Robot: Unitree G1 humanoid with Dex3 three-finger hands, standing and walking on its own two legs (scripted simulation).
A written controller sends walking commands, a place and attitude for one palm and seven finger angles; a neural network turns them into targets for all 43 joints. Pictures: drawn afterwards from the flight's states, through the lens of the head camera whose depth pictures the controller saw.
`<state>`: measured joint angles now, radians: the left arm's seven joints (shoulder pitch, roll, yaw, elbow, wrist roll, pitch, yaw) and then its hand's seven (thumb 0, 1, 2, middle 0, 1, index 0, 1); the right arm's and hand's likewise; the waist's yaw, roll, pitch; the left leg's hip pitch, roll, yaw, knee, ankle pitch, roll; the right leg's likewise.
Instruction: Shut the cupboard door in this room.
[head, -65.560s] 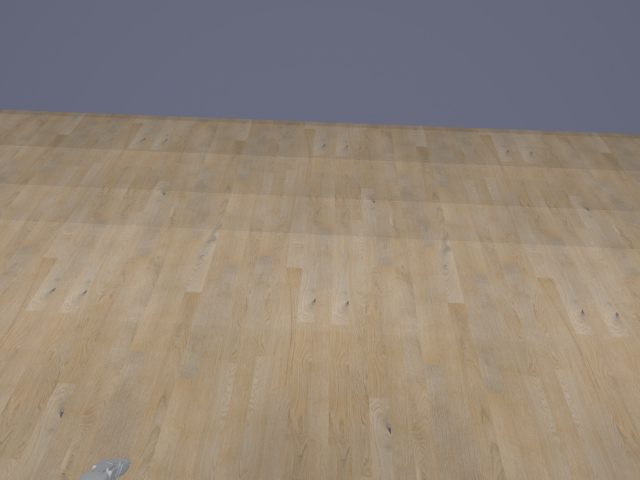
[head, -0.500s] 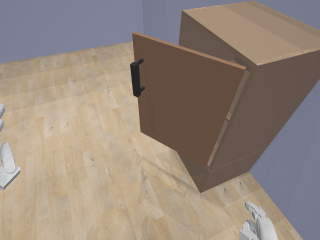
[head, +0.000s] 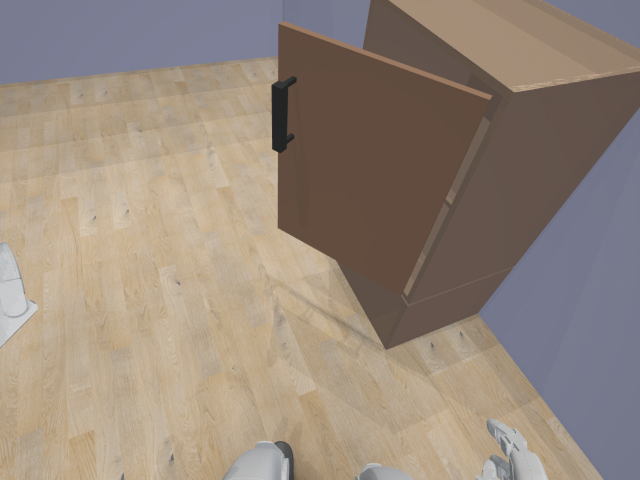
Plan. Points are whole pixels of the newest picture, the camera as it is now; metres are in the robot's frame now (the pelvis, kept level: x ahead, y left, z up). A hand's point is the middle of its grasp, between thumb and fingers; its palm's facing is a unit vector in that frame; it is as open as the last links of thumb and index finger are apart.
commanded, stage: step back with the hand held close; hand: left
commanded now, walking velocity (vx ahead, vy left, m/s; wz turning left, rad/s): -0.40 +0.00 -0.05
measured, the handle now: (285, 114) +0.82 +0.10 +0.00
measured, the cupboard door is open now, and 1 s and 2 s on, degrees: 34 34 34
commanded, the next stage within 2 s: stop stepping back and stand still in 0.12 s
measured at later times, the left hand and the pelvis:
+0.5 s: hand out of the picture +0.04 +0.32 +0.20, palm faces +0.39 -0.84 -0.38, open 7.4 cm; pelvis -0.17 +0.06 +0.02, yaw -1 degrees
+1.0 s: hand out of the picture -0.07 +0.39 +0.21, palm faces +0.33 -0.82 -0.47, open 7.4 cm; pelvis -0.29 +0.15 +0.03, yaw -5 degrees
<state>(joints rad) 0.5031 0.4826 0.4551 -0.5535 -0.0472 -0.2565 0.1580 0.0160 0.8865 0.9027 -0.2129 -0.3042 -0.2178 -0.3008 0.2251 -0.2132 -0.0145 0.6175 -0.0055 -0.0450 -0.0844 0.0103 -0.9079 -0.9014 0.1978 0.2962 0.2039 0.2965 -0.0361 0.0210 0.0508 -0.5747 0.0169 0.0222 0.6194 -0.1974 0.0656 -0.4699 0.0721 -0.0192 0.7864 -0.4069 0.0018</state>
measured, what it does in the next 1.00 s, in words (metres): walks backwards: right foot, then left foot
